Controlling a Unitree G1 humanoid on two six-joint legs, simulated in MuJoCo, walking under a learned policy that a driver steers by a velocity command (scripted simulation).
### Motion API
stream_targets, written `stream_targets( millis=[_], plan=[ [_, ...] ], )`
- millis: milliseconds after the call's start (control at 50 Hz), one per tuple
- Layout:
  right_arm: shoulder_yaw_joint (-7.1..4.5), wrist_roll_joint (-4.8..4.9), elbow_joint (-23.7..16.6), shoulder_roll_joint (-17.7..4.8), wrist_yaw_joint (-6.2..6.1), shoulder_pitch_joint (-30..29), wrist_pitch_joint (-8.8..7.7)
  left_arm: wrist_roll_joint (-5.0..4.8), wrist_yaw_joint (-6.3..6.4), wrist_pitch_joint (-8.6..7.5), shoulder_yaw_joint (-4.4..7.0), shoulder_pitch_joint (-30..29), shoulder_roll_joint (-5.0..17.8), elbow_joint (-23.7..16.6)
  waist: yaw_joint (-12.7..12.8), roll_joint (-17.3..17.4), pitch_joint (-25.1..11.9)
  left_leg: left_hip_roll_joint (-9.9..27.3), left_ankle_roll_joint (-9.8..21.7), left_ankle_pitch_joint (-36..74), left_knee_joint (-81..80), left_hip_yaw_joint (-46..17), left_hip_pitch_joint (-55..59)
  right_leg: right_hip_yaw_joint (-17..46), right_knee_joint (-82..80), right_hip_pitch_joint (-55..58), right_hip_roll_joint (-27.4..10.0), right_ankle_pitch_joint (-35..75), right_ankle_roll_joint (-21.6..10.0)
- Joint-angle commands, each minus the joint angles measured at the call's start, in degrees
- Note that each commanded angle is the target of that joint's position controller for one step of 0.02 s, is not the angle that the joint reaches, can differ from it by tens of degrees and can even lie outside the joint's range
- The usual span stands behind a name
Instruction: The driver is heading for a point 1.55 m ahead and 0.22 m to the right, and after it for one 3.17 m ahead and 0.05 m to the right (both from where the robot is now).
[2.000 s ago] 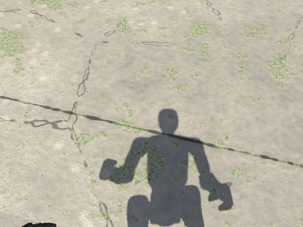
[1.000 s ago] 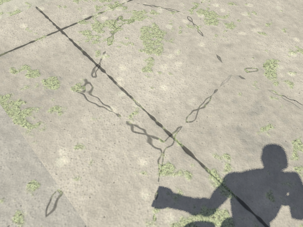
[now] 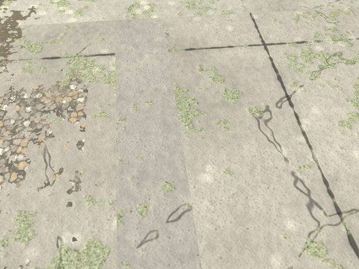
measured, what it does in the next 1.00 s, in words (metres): walks ahead: right foot, then left foot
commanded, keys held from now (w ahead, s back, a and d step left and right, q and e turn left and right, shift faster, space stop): no key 0.36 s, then w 0.64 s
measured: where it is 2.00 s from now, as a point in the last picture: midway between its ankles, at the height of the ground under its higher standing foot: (183, 180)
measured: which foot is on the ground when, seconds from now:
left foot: down 0.00-0.04, up 0.06-0.30, down 0.32-0.60, up 0.62-1.00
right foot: up 0.00-0.02, down 0.04-1.00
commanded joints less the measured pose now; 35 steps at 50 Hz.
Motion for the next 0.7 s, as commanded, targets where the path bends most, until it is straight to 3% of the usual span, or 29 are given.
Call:
stream_targets(
  millis=[20, 40, 60, 80, 100, 140, 200, 240, 280, 300, 320, 340, 360, 380, 400, 420, 440, 460, 500, 540, 560, 580, 600, 620, 640, 660, 680, 700],
  plan=[
    [-1.69, 0.44, -3.3, -7.0, -0.29, -1.5, -0.46, 0.67, -0.52, -1.6, 1.2, 2.2, 4.7, -3.6, 2.0, 7.2, -7.9, 12.0, 6.4, 14.2, -3.5, -14.5, 4.8, 0.1, -14.7, 8.5, -2.1, 12.7, -2.5],
    [-0.92, -0.59, -3.1, -4.5, -0.37, 1.0, -0.74, 1.85, -0.24, -1.67, 1.54, 2.6, 7.9, -4.4, 0.4, -0.6, -9.1, 7.9, 2.7, 3.5, 2.9, -9.6, 0.9, 8.0, -16.8, 13.7, -10.8, 21.7, -5.4],
    [-1.06, -0.54, -2.9, -4.4, -0.46, 3.5, -1.15, 2.85, -0.12, -1.4, 1.64, 0.0, 10.3, -4.3, -3.1, -12.1, -6.1, 0.1, -0.8, -13.2, 8.4, -0.6, -5.1, 17.4, -17.6, 11.8, -18.4, 30.0, -13.8],
    [-1.91, -1.28, -2.8, -7.8, -0.78, 1.8, -1.42, 2.7, 0.0, -1.71, 0.92, -0.2, 7.2, -4.7, -0.7, -13.1, -6.1, 2.0, -3.8, -21.7, 16.8, 1.0, -4.9, 22.2, -19.4, 8.6, -22.9, 28.3, -20.1],
    [-2.94, -0.59, -2.4, -10.0, -0.9, 0.8, -1.36, 2.13, 0.21, -1.88, 0.61, -0.5, 6.6, -4.6, 0.1, -10.9, -5.0, 2.6, -5.2, -21.4, 23.6, 1.2, -6.5, 20.6, -19.3, 8.9, -21.6, 26.4, -20.3],
    [-3.02, -0.28, -0.9, -8.1, -1.16, 1.1, -0.63, 0.69, 0.72, -1.87, 0.68, -1.1, 7.0, -4.1, 0.1, -8.2, -4.0, 3.2, -7.0, -18.2, 28.2, 0.8, -9.5, 15.6, -17.9, 11.0, -17.9, 23.6, -17.1],
    [-1.2, -0.14, 0.3, -2.7, -0.73, 1.4, -0.35, 0.5, 0.74, -1.13, 0.07, -1.6, 5.4, -3.4, -0.1, -8.6, -4.5, 4.9, -8.2, -15.1, 18.5, 5.1, -5.3, 8.3, -15.9, 11.7, -13.1, 28.9, -14.7],
    [-0.37, 0.07, 0.5, -1.0, -0.46, -0.2, -0.72, 0.54, 0.68, -0.33, 0.15, 0.1, 5.5, -2.9, 1.7, -10.7, -5.9, 5.6, -8.2, -12.7, 8.3, 7.9, -0.7, 6.8, -14.5, 13.0, -12.0, 32.1, -14.6],
    [-0.69, 0.39, 2.1, -1.8, -0.26, 1.9, -0.86, -0.08, 0.61, 0.27, 0.06, 1.1, 5.9, -2.3, 0.9, -10.6, -6.7, 5.0, -7.3, -2.5, -4.7, 9.9, 5.0, 6.7, -12.8, 13.2, -11.6, 31.8, -14.0],
    [-0.72, 0.05, 2.9, -2.3, -0.15, 2.7, -0.9, -0.42, 0.52, 0.2, -0.19, 2.3, 5.5, -1.8, 0.6, -9.6, -6.5, 5.0, -6.1, 4.7, -11.8, 9.8, 9.0, 6.6, -12.7, 11.9, -11.1, 29.4, -12.4],
    [-0.95, -0.55, 2.5, -4.5, -0.33, 2.4, -0.9, -0.1, 0.3, -0.45, -0.52, 4.3, 4.9, -1.3, 1.3, -7.1, -7.1, 7.5, -4.5, 10.7, -12.3, 6.3, 13.9, 6.7, -13.0, 8.9, -10.7, 24.6, -9.5],
    [-1.63, -1.03, 2.0, -8.4, -0.84, 2.5, -0.76, 1.34, -0.29, -1.41, -0.92, 5.2, 4.4, -1.6, 3.2, 0.0, -8.3, 12.3, -2.1, 22.7, -7.9, 1.9, 17.2, 3.5, -10.8, 5.6, -8.0, 18.6, -6.5],
    [-1.48, -1.35, 3.3, -7.1, -0.48, 1.4, -0.74, 1.62, -0.44, -1.86, -1.41, 5.6, 2.4, -1.2, 4.4, 7.1, -8.6, 12.0, 0.8, 13.7, -6.2, 2.2, 11.7, -1.0, -12.2, 8.5, -4.3, 9.1, -3.5],
    [-0.83, -1.33, 2.8, -4.0, -0.01, 1.2, -0.94, 1.94, -0.37, -1.81, -1.45, 2.8, 3.7, -0.7, 1.9, 4.8, -7.4, 10.4, 1.3, 2.5, -7.8, 2.5, 9.7, -2.7, -10.2, 9.1, -3.0, 5.2, -1.7],
    [-0.76, -1.49, 3.7, -3.9, -0.07, 2.3, -1.05, 1.49, -0.2, -1.62, -1.34, 1.1, 3.6, -0.9, 1.0, 4.7, -5.9, 10.1, 1.7, -8.0, -9.5, 1.7, 8.0, -4.6, -7.6, 7.5, -1.4, 0.9, -1.5],
    [-1.2, -1.25, 4.0, -6.0, -0.21, 3.3, -1.18, 0.81, 0.15, -1.32, -1.39, 0.9, 3.1, -0.9, 0.4, 6.8, -3.2, 10.8, 2.8, -18.2, -11.7, -0.5, 6.2, -6.5, -4.0, 4.2, 0.1, -4.1, -1.9],
    [-1.51, -0.93, 4.4, -7.3, -0.2, 5.0, -1.56, 0.34, 0.36, -1.28, -1.29, 0.7, 3.2, -1.3, -0.5, 9.2, 0.3, 13.7, 4.9, -26.5, -14.8, -5.3, 4.9, -7.5, -0.1, -0.5, 0.8, -6.5, -2.2],
    [-1.59, -0.75, 5.0, -8.1, -0.23, 7.3, -2.05, -0.39, 0.44, -1.68, -1.22, -0.1, 2.9, -2.0, -1.4, 11.6, 3.3, 16.8, 7.1, -31.3, -17.6, -10.3, 3.6, -7.4, 3.0, -3.7, 0.7, -7.2, -3.0],
    [-1.41, -0.17, 5.6, -7.7, -0.49, 8.2, -3.09, -1.28, 0.1, -3.16, -0.83, -0.3, 3.2, -2.7, -1.4, 13.6, 6.4, 20.6, 9.8, -30.9, -19.7, -15.7, 2.6, -4.6, 7.4, -7.4, -1.6, -8.7, -5.4],
    [-1.15, 0.59, 5.4, -6.9, -0.54, 6.6, -3.61, -1.76, -0.91, -4.56, -0.81, 1.7, 2.7, -2.2, 0.3, 12.7, 6.2, 20.5, 9.3, -26.3, -18.7, -13.9, 3.3, -4.1, 2.5, -5.5, -2.8, -10.2, -8.0],
    [-1.0, 1.09, 4.8, -6.6, -0.4, 3.9, -3.59, -1.62, -1.35, -5.06, -0.77, 4.8, 2.4, -0.7, 2.4, 11.0, 5.1, 18.3, 7.9, -23.1, -17.4, -10.1, 0.2, -5.4, -4.2, 2.2, -2.0, -5.2, -8.8],
    [-0.8, 1.03, 4.3, -5.8, -0.3, 2.2, -3.58, -1.12, -1.54, -5.29, -0.34, 9.3, 2.7, 1.7, 4.4, 9.0, 2.9, 15.6, 6.3, -19.2, -14.5, -6.3, -3.5, -6.5, -8.0, 11.5, -0.4, 2.6, -8.5],
    [-0.22, 0.4, 3.7, -3.7, -0.27, 1.0, -3.86, -0.63, -1.57, -5.27, 0.23, 14.2, 3.9, 3.8, 6.2, 5.7, 0.8, 12.7, 4.4, -14.0, -7.6, -2.1, -7.1, -3.5, -9.0, 18.7, -1.9, 4.2, -8.3],
    [0.94, -0.07, 1.8, 0.5, -0.25, -0.4, -4.43, -0.36, -1.38, -5.51, 1.31, 19.9, 8.6, 4.5, 7.4, -7.2, -1.1, 5.7, -0.1, -11.4, 9.8, 6.7, -14.9, 13.9, -17.9, 24.8, -12.1, -6.1, -12.2],
    [0.16, 1.04, -0.8, -2.3, -0.73, -1.3, -5.44, 0.12, -2.07, -5.88, 2.27, 22.9, 13.1, 4.5, 8.0, -16.8, -1.0, 2.5, -1.9, -20.2, 24.7, 7.5, -24.1, 37.4, -27.2, 26.2, -23.4, -14.5, -20.6],
    [-0.8, 2.01, -0.1, -4.9, -0.66, 0.4, -6.21, 0.19, -1.87, -6.15, 1.07, 19.1, 9.7, 3.8, 5.4, -11.0, 2.7, 6.2, -1.1, -19.1, 32.7, 4.1, -28.9, 38.1, -27.7, 24.1, -25.2, -18.0, -21.9],
    [-0.78, 2.1, 1.0, -4.7, -0.07, 1.2, -6.81, 0.04, -1.41, -6.19, 0.35, 16.9, 7.1, 3.1, 4.4, -8.2, 4.9, 8.5, -0.1, -13.2, 34.7, 4.2, -30.8, 31.5, -27.3, 23.5, -22.3, -17.1, -20.1],
    [-0.76, 1.57, 1.9, -4.0, 0.3, 1.4, -7.28, 0.25, -1.14, -6.07, 0.24, 15.6, 6.9, 2.7, 3.8, -6.3, 4.5, 9.9, 0.6, -8.3, 34.1, 5.7, -31.4, 25.8, -27.5, 23.8, -19.7, -12.8, -18.1]
  ],
)
Velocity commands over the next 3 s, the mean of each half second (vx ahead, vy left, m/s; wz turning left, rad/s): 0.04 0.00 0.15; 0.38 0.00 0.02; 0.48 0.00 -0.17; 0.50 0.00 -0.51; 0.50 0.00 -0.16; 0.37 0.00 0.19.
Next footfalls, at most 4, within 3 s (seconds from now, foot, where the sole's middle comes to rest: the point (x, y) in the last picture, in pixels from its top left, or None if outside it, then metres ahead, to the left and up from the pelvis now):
0.04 right None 0.07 -0.10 -0.77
0.32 left None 0.01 0.14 -0.77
1.06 left None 0.40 0.15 -0.77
1.62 right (206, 207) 0.70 -0.09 -0.77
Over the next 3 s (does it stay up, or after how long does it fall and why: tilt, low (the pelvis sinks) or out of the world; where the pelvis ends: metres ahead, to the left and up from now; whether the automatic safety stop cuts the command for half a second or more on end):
stays up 1.24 -0.22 0.01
